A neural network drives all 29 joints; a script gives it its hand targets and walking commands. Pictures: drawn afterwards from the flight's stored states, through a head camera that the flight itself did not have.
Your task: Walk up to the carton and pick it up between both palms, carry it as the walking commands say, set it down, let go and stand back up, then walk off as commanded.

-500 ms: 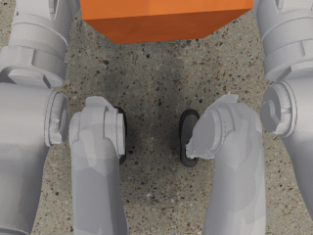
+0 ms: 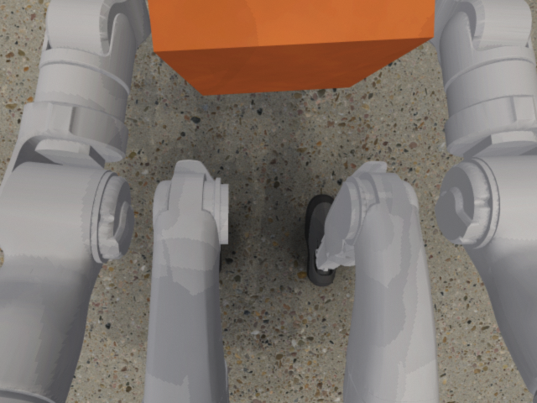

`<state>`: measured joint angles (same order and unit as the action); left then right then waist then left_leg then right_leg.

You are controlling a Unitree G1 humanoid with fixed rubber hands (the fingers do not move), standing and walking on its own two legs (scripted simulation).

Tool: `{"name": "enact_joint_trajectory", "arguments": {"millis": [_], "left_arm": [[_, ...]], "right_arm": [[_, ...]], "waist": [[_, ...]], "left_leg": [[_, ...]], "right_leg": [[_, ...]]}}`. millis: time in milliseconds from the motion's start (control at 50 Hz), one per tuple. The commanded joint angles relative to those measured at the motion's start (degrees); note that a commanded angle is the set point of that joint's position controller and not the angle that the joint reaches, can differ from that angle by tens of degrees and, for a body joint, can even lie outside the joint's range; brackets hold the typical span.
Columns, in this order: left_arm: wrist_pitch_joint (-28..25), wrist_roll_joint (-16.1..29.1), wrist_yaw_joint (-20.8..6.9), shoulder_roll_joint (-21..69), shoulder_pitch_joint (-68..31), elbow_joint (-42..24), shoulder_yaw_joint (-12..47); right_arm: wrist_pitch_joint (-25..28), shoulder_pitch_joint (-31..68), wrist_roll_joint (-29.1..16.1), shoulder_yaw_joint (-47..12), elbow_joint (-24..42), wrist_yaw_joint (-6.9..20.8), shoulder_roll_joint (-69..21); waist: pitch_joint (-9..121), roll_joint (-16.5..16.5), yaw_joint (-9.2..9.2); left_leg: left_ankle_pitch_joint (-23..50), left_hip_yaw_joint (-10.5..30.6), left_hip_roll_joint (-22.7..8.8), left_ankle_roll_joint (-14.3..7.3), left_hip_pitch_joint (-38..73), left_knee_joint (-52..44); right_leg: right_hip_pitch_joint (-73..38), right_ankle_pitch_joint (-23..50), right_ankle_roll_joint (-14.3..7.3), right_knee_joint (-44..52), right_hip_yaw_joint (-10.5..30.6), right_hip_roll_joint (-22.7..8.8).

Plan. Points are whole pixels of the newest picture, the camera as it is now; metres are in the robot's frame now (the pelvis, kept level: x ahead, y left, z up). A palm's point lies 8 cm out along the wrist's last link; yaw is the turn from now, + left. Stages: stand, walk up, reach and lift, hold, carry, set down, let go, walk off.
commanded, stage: reach and lift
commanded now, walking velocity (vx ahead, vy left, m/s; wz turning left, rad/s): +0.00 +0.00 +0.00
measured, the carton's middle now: (279, 1) +0.55 +0.01 -0.12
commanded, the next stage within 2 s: none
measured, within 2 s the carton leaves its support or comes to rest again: neither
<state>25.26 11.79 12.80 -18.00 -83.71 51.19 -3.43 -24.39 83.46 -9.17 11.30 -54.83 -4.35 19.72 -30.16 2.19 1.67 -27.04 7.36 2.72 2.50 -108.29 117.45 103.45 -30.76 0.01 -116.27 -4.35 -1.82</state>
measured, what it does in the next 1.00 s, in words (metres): rises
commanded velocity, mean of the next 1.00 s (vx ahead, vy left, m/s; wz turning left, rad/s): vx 0.00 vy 0.00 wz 0.00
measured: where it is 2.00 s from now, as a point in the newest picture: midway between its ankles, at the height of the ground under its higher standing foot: (264, 253)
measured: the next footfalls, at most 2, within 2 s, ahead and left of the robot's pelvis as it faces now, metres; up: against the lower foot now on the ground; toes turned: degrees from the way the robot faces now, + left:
none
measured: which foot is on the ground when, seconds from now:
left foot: down 0.00-1.00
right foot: down 0.00-1.00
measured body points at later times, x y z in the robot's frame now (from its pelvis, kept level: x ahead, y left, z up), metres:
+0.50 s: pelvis +0.00 +0.00 +0.05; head +0.29 +0.03 +0.37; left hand +0.55 +0.18 -0.01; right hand +0.56 -0.15 -0.01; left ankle +0.17 +0.13 -0.39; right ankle +0.15 -0.13 -0.39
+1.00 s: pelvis -0.01 +0.00 +0.10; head +0.27 +0.03 +0.45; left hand +0.52 +0.18 +0.06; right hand +0.54 -0.15 +0.06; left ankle +0.17 +0.13 -0.39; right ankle +0.15 -0.13 -0.39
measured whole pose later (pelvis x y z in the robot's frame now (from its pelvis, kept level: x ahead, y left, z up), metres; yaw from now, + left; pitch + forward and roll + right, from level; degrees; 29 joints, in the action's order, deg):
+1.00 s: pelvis -0.01 +0.00 +0.10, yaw +2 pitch +10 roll -5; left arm 28.2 9.9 13.4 -13.5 -73.7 45.0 -5.8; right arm -28.0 72.1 -5.5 15.0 -46.7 -2.8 16.4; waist -30.1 3.0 1.4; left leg -25.7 7.8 3.0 2.5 -83.4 99.4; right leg 78.8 -28.5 0.5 -97.4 -4.3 -0.7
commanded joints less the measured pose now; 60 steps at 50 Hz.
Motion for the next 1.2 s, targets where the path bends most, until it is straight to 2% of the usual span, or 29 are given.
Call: {"name": "enact_joint_trajectory", "arguments": {"millis": [0, 60, 120, 140, 160, 200, 240, 280, 300, 340, 360, 380, 420, 480, 540, 560, 580, 600, 640, 720, 740, 760, 840, 880, 960, 1000, 1020, 1040, 1180], "left_arm": [[-1.74, 5.13, -23.16, 78.86, -44.78, -28.49, 13.93], [-0.96, 3.46, -23.54, 78.68, -42.71, -25.06, 12.26], [-0.75, 5.72, -23.33, 80.05, -43.83, -31.06, 15.59], [-0.45, 4.73, -23.25, 79.23, -43.34, -28.68, 14.73], [-0.26, 5.23, -23.16, 80.17, -42.22, -30.18, 15.79], [-0.05, 4.43, -23.29, 79.67, -40.84, -27.02, 14.03], [0.02, 5.21, -23.29, 80.92, -41.6, -29.12, 15.95], [-0.04, 5.8, -23.07, 79.49, -42.01, -31.23, 16.32], [0.2, 5.03, -23.09, 79.49, -40.86, -28.88, 15.2], [0.58, 4.86, -23.41, 80.94, -40.0, -26.84, 15.22], [0.7, 4.67, -23.42, 81.03, -40.15, -26.81, 15.33], [0.55, 5.28, -23.25, 81.52, -40.44, -29.04, 16.45], [0.71, 4.91, -23.29, 80.57, -39.9, -27.64, 14.9], [0.81, 4.78, -23.3, 81.33, -40.19, -27.93, 15.27], [0.71, 5.46, -23.14, 81.61, -39.63, -30.38, 16.56], [0.88, 4.62, -23.28, 81.39, -38.87, -27.87, 15.55], [0.82, 4.84, -23.21, 81.72, -38.6, -28.51, 15.77], [0.97, 4.18, -23.31, 82.4, -37.69, -26.2, 15.14], [1.03, 5.21, -23.38, 83.39, -36.67, -28.9, 16.75], [0.85, 5.3, -23.1, 81.62, -37.29, -30.74, 17.25], [1.1, 4.9, -23.12, 82.0, -37.11, -28.67, 17.11], [1.0, 4.79, -23.13, 82.08, -36.2, -29.07, 17.14], [1.26, 5.93, -23.19, 82.86, -36.12, -29.92, 18.02], [1.11, 4.13, -23.42, 81.99, -34.95, -26.35, 15.92], [1.1, 5.53, -23.53, 82.62, -33.98, -29.49, 18.1], [1.11, 5.02, -23.45, 82.4, -34.4, -29.17, 17.78], [1.23, 4.36, -23.62, 82.21, -33.37, -26.91, 16.9], [1.05, 5.37, -23.71, 83.14, -34.72, -29.49, 18.48], [0.99, 4.85, -24.05, 82.94, -31.12, -28.81, 18.77]], "right_arm": [[1.72, 45.2, -3.32, -15.6, 30.19, 14.78, -72.91], [1.33, 45.6, -2.25, -14.9, 29.51, 14.97, -72.94], [0.8, 44.83, -3.27, -17.19, 33.31, 14.78, -73.46], [0.69, 44.24, -2.54, -15.95, 31.4, 14.61, -72.38], [0.65, 44.62, -3.42, -17.37, 33.74, 14.54, -72.94], [0.55, 44.24, -1.88, -16.02, 31.79, 14.52, -71.5], [0.56, 44.08, -2.61, -17.33, 33.76, 14.62, -72.65], [0.12, 43.58, -3.05, -18.21, 34.01, 14.28, -73.19], [0.05, 42.16, -2.17, -16.67, 32.17, 14.28, -72.28], [0.07, 43.24, -1.51, -16.54, 32.93, 14.31, -72.22], [0.05, 42.92, -1.39, -16.04, 32.09, 14.48, -71.75], [0.1, 43.27, -2.21, -17.45, 33.72, 14.43, -72.72], [-0.39, 42.13, -1.61, -16.46, 31.7, 14.34, -72.71], [-0.56, 40.67, -1.26, -16.19, 30.9, 14.6, -73.07], [-0.48, 40.22, -1.62, -16.96, 33.18, 14.49, -73.41], [-0.52, 39.39, -0.81, -15.89, 31.28, 14.56, -72.65], [-0.5, 39.1, -0.92, -16.25, 31.49, 14.64, -72.78], [-0.37, 39.03, -0.03, -15.4, 30.71, 14.74, -72.07], [-0.33, 39.76, -0.93, -17.4, 34.56, 14.75, -73.05], [-0.76, 37.83, -1.35, -17.84, 33.71, 14.65, -73.37], [-0.66, 37.64, -0.73, -16.91, 32.53, 14.74, -72.65], [-0.73, 36.75, -0.77, -17.06, 32.82, 14.74, -72.98], [-0.84, 37.56, -1.1, -17.92, 34.73, 14.5, -72.59], [-0.83, 35.09, 0.37, -15.65, 30.87, 14.78, -72.22], [-1.05, 34.24, -1.0, -18.76, 34.75, 14.89, -73.59], [-1.1, 34.09, -0.53, -18.04, 34.0, 14.79, -72.85], [-1.02, 34.49, -0.16, -17.89, 33.58, 14.93, -72.61], [-0.98, 34.87, -0.8, -19.0, 35.44, 15.01, -73.54], [-1.12, 32.03, -0.7, -19.83, 36.67, 15.09, -73.85]], "waist": [[147.89, 2.92, -10.98], [143.42, 2.22, -10.04], [153.17, 2.14, -11.37], [149.43, 2.88, -11.11], [152.08, 2.75, -10.88], [146.69, 1.67, -11.39], [151.04, 2.16, -11.36], [152.39, 1.21, -10.97], [149.64, 1.66, -11.39], [148.03, 1.55, -11.82], [146.83, 2.31, -11.8], [149.89, 2.45, -11.35], [147.11, 1.55, -11.25], [146.69, 1.57, -12.02], [149.51, 2.09, -11.85], [146.6, 1.93, -11.95], [146.15, 2.09, -11.5], [144.21, 2.1, -12.06], [149.25, 1.01, -12.25], [148.46, 1.72, -11.65], [146.62, 1.29, -12.46], [146.67, 1.94, -12.05], [148.18, 1.14, -12.62], [141.2, 1.46, -12.45], [147.46, 0.89, -12.12], [145.07, 1.11, -12.49], [142.41, 0.86, -11.93], [145.44, 1.12, -12.44], [143.96, 0.21, -12.15]], "left_leg": [[11.17, -10.98, 6.24, -1.08, 52.7, -17.98], [8.7, -10.98, 6.08, -1.29, 50.58, -19.63], [13.07, -10.72, 6.56, -0.91, 56.11, -19.83], [11.75, -10.61, 6.51, -0.88, 54.33, -20.2], [12.48, -10.56, 6.62, -0.99, 56.43, -20.72], [10.34, -10.22, 6.42, -1.05, 53.65, -21.39], [11.4, -10.2, 6.5, -0.81, 57.0, -22.03], [12.25, -10.14, 6.77, -1.01, 56.95, -22.53], [11.33, -10.02, 6.68, -0.88, 56.18, -22.81], [9.39, -9.81, 6.44, -0.83, 56.39, -24.13], [8.35, -9.58, 6.35, -0.75, 56.83, -24.71], [10.14, -9.52, 6.47, -0.73, 58.7, -24.75], [8.96, -9.41, 6.42, -0.87, 57.8, -25.78], [8.08, -8.92, 6.24, -0.75, 59.48, -27.08], [10.16, -8.69, 6.31, -0.66, 62.25, -27.8], [8.73, -8.63, 6.28, -0.76, 60.47, -28.31], [8.68, -8.47, 6.23, -0.74, 61.24, -29.07], [7.0, -8.19, 6.07, -0.6, 60.46, -29.67], [9.8, -7.89, 6.27, -0.89, 64.11, -30.14], [10.18, -7.71, 6.27, -0.78, 65.47, -31.59], [8.93, -7.28, 6.04, -0.68, 65.46, -32.29], [8.92, -7.52, 6.1, -0.7, 65.51, -32.64], [8.82, -6.83, 6.08, -0.67, 68.2, -34.64], [5.69, -6.93, 5.88, -0.76, 64.61, -35.61], [8.64, -6.74, 5.96, -0.79, 69.01, -37.18], [6.93, -6.37, 5.88, -0.73, 68.41, -38.31], [5.9, -6.18, 5.62, -1.02, 68.01, -39.29], [7.07, -6.33, 5.71, -0.89, 70.17, -39.55], [8.45, -5.72, 5.66, -1.18, 72.8, -43.0]], "right_leg": [[-36.72, 13.01, -1.47, 18.77, -1.49, 10.96], [-35.6, 10.58, -1.28, 20.27, -1.12, 10.93], [-41.45, 15.22, -1.19, 20.79, -1.1, 11.32], [-39.31, 13.95, -1.32, 20.89, -0.96, 11.39], [-41.64, 14.7, -1.2, 21.6, -0.83, 11.52], [-39.98, 12.48, -1.26, 22.39, -0.7, 11.27], [-42.45, 13.78, -1.31, 22.96, -0.63, 11.44], [-44.96, 14.92, -1.12, 23.51, -0.36, 11.69], [-43.38, 13.91, -1.2, 23.78, -0.47, 11.71], [-43.51, 12.13, -1.23, 24.81, -0.49, 11.35], [-42.97, 10.83, -1.47, 25.39, -0.33, 11.25], [-44.87, 12.6, -1.46, 25.6, -0.09, 11.51], [-44.83, 11.3, -1.28, 26.59, -0.01, 11.4], [-45.05, 10.81, -1.39, 27.79, -0.11, 11.31], [-47.98, 12.87, -1.45, 28.46, 0.12, 11.56], [-46.41, 11.28, -1.51, 28.84, 0.17, 11.5], [-47.34, 11.18, -1.48, 29.37, 0.28, 11.44], [-45.95, 9.61, -1.66, 30.04, 0.21, 11.38], [-49.78, 12.29, -1.54, 30.96, 0.34, 11.54], [-50.95, 12.71, -1.41, 32.15, 0.93, 11.61], [-49.89, 11.59, -1.45, 32.49, 0.71, 11.57], [-50.8, 11.69, -1.51, 33.12, 0.86, 11.6], [-54.25, 11.66, -1.5, 34.76, 1.09, 11.51], [-51.22, 8.71, -1.59, 35.85, 1.42, 11.39], [-57.55, 11.84, -1.3, 37.59, 1.6, 11.42], [-57.07, 10.51, -1.37, 38.47, 1.69, 11.35], [-55.83, 9.03, -1.19, 38.99, 1.95, 11.15], [-58.01, 10.46, -1.29, 39.54, 2.16, 11.16], [-62.72, 11.81, -0.93, 42.82, 2.76, 11.18]]}}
